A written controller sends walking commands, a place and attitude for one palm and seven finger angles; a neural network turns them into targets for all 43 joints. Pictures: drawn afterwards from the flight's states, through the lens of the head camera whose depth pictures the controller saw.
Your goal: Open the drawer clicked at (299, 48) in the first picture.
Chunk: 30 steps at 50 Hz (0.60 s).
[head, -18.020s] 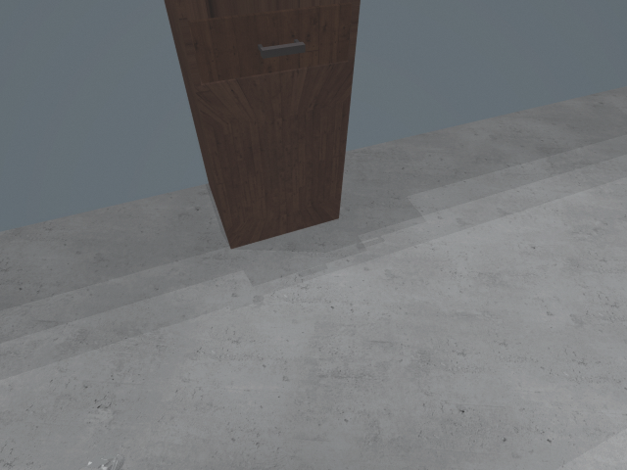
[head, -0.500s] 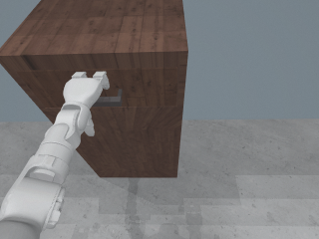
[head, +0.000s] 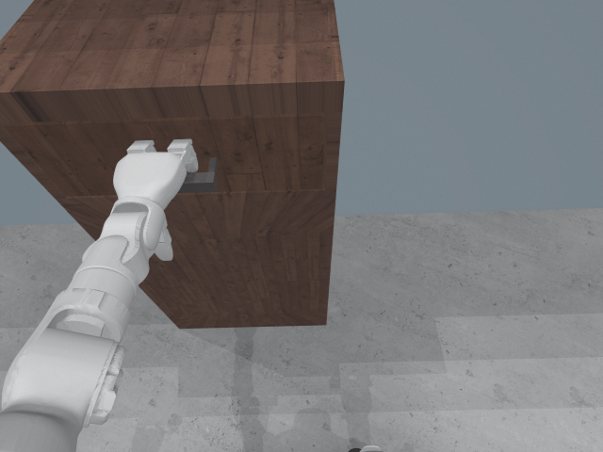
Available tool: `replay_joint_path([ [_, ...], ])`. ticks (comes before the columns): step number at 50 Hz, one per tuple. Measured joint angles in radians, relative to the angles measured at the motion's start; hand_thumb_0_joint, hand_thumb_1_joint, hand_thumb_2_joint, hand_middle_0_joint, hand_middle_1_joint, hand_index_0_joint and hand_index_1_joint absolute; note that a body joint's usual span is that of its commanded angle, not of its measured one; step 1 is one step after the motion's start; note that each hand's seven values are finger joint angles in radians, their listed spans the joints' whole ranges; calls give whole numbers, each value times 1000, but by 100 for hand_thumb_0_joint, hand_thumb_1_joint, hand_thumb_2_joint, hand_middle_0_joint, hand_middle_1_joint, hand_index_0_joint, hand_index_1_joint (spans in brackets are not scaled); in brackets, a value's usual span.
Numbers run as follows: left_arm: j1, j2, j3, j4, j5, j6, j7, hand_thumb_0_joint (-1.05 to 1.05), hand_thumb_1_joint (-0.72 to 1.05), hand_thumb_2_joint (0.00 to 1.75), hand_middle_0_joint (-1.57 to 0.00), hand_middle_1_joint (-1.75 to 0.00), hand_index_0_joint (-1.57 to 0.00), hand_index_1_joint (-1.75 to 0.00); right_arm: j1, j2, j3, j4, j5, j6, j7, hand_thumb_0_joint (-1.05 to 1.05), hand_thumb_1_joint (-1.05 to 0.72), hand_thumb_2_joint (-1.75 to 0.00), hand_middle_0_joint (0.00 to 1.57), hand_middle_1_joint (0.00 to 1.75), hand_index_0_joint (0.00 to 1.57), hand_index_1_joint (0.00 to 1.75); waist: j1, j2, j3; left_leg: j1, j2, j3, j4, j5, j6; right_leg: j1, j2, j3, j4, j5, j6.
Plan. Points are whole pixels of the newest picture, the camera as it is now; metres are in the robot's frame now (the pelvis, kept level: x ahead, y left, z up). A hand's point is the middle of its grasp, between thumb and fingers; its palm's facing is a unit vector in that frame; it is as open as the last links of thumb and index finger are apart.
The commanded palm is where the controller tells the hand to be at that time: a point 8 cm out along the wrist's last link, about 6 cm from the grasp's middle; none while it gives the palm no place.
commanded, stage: lower the fingers behind the handle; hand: left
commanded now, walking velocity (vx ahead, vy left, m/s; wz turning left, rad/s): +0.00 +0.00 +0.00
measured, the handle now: (177, 173) +0.51 +0.20 +0.05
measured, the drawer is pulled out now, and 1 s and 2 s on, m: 0.00 0.00 0.03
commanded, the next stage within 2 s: close the thumb around the handle in 0.64 s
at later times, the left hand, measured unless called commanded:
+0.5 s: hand (170, 207) +0.46 +0.20 +0.02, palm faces -0.03 -0.01 -1.00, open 13.7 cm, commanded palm +0.44 +0.22 +0.08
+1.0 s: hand (171, 207) +0.46 +0.20 +0.03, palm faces -0.03 +0.00 -1.00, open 11.9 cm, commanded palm +0.43 +0.21 +0.08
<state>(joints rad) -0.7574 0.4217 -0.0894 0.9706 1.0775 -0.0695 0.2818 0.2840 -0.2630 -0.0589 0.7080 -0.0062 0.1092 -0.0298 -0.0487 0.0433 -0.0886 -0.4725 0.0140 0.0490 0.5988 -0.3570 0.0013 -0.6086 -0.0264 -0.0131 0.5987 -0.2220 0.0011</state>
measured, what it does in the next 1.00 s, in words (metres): stands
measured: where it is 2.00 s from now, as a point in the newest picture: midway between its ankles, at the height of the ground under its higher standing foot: outside the picture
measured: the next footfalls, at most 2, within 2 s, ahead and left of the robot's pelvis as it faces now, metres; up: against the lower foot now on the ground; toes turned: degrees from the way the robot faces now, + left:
none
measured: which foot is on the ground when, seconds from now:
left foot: down 0.00-1.00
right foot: down 0.00-1.00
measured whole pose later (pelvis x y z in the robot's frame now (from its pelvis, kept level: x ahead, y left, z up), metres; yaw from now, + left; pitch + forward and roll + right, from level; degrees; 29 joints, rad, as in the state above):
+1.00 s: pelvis +0.00 +0.00 -0.01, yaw +0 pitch +15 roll +0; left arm -0.76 0.40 -0.09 1.00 1.09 -0.05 0.34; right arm 0.29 -0.26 -0.07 0.72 -0.02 0.10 -0.02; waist -0.06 0.05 -0.11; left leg -0.54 0.01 0.05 0.66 -0.39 0.01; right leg -0.67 -0.03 -0.01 0.65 -0.24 0.01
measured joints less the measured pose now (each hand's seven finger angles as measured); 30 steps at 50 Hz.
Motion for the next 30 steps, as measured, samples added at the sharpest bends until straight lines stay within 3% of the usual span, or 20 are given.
replay_joint_path([
  [10,20,3,31,7,12,-35,27,0,-48,30,-32,-120,-32,-120,13,-2,-6,-5,-11,-12,3,1,-90,-90,20,30,20,30,-11,-4,-9,-52,4,5,42,-18,1,-52,4,6,34,-10,0],
  [19,15,-6,17,13,21,-11,74,0,-48,30,-34,-120,-32,-120,16,0,-10,16,-13,-8,14,1,-90,-90,20,30,20,30,-10,2,-15,-86,2,0,73,-30,3,-80,1,2,56,-19,3],
  [30,-8,-6,17,41,11,4,42,0,-48,30,-34,-120,-33,-122,7,7,4,4,-8,-7,4,1,-90,-90,20,30,20,30,-18,1,-15,-74,0,5,63,-24,6,-70,-1,7,48,-12,5],
])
